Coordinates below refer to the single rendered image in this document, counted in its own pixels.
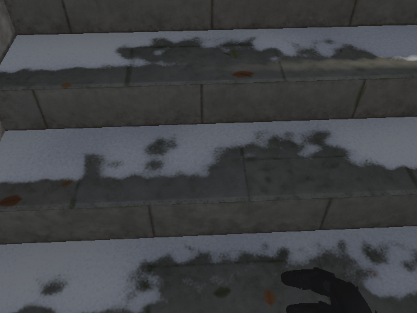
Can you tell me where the robot right hand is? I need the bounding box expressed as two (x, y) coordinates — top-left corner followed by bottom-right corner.
(281, 267), (377, 313)

